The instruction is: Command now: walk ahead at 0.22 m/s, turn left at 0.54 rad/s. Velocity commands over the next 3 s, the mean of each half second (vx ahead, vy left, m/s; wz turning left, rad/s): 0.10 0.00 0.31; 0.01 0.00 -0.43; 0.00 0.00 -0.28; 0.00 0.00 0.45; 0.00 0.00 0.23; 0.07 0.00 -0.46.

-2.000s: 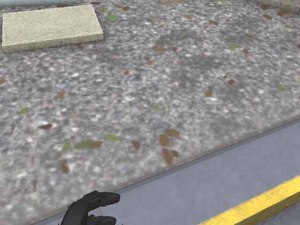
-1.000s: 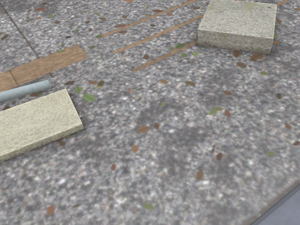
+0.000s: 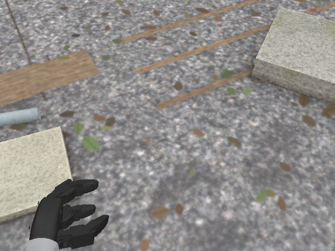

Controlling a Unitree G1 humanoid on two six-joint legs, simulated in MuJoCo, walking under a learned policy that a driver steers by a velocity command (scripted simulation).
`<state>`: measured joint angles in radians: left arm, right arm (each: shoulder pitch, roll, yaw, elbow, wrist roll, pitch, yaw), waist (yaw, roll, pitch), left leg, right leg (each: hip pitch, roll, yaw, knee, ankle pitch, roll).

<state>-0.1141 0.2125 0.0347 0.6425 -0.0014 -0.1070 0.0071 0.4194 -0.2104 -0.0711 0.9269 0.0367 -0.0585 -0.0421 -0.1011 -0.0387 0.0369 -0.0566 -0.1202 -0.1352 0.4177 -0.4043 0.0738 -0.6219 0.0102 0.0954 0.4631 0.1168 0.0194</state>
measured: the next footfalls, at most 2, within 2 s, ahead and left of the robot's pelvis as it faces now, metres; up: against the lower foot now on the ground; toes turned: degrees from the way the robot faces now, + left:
right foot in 0.02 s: +0.24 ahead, -0.11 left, +0.00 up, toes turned +6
left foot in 0.42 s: +0.14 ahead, +0.13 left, +0.00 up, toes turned +10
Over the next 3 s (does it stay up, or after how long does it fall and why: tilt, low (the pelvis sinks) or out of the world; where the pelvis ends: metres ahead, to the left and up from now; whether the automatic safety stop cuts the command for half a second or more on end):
stays up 0.10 -0.04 -0.01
